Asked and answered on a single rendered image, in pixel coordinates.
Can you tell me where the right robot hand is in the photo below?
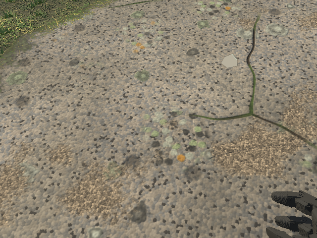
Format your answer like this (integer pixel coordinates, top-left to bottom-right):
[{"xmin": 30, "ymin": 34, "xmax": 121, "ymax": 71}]
[{"xmin": 266, "ymin": 190, "xmax": 317, "ymax": 238}]

